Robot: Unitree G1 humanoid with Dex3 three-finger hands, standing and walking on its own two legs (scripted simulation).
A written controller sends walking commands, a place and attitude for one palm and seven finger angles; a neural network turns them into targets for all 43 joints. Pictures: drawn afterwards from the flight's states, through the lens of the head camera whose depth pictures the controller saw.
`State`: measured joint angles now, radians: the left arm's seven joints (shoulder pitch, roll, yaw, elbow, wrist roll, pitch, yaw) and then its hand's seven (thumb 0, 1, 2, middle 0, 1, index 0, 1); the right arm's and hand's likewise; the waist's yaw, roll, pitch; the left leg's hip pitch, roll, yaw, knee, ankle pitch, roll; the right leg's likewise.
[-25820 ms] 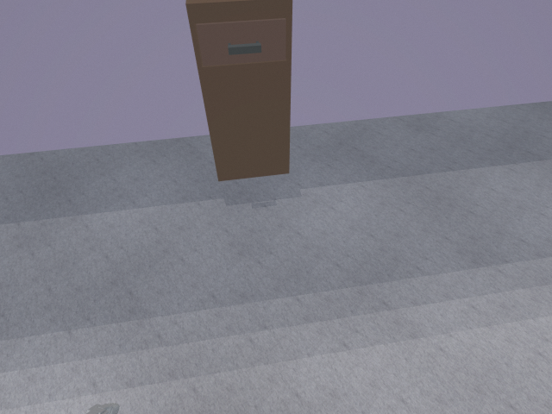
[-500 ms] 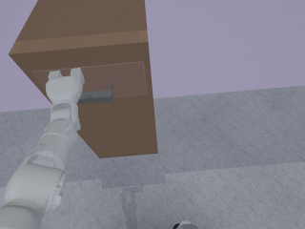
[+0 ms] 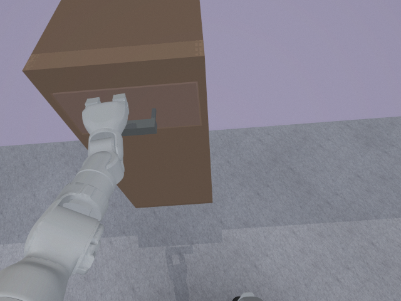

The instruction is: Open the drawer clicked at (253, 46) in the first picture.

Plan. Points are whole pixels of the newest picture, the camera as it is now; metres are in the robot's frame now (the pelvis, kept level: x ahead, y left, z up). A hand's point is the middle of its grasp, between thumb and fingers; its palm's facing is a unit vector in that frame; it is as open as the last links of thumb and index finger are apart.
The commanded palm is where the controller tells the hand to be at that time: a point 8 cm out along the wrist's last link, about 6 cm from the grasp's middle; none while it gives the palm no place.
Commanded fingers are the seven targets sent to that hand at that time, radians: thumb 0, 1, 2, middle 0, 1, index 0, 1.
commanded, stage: re-aim the fingers above the handle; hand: left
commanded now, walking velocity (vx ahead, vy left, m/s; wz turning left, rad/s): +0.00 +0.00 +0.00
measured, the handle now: (131, 120) +0.55 +0.18 -0.02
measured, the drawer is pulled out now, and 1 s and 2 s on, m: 0.00 0.00 0.00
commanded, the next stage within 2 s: lower the fingers behind the handle in 0.84 s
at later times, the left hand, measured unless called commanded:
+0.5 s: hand (114, 148) +0.44 +0.19 +0.02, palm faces -0.22 -0.03 -0.97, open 13.8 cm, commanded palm +0.44 +0.16 +0.09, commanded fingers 0.00 -0.50 0.30 -0.30 -1.20 -0.30 -1.20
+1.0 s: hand (122, 152) +0.43 +0.17 +0.01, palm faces -0.27 -0.03 -0.96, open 13.8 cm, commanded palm +0.43 +0.16 +0.09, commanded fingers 0.00 -0.50 0.30 -0.30 -1.20 -0.30 -1.20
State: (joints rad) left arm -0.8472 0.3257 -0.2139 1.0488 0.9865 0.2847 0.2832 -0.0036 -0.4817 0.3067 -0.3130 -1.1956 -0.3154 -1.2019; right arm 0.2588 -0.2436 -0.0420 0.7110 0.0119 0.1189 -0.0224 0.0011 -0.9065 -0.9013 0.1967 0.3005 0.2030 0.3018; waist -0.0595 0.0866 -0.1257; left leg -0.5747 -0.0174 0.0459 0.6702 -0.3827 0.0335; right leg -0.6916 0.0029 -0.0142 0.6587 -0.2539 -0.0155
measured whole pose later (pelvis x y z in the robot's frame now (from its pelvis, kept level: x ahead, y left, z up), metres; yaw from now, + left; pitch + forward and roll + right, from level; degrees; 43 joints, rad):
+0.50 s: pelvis +0.01 +0.00 +0.01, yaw +2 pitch +14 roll +0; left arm -0.73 0.32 -0.28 0.90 0.93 0.25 0.14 -0.01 -0.48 0.31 -0.31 -1.20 -0.32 -1.20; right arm 0.26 -0.25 -0.04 0.71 0.02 0.13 -0.06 0.00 -0.91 -0.90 0.20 0.30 0.20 0.30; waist -0.04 0.07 -0.11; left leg -0.49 -0.02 0.01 0.63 -0.38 0.03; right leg -0.60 0.00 -0.05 0.62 -0.27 -0.02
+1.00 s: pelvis +0.01 -0.01 +0.00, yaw +2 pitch +14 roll +0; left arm -0.71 0.33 -0.28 0.88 0.94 0.17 0.11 -0.01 -0.48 0.31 -0.31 -1.20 -0.32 -1.20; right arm 0.30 -0.24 -0.03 0.71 0.02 0.12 -0.07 0.00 -0.90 -0.90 0.20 0.30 0.21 0.30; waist -0.05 0.07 -0.10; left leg -0.50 -0.02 0.00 0.64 -0.38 0.02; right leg -0.61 0.00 -0.05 0.63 -0.27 -0.02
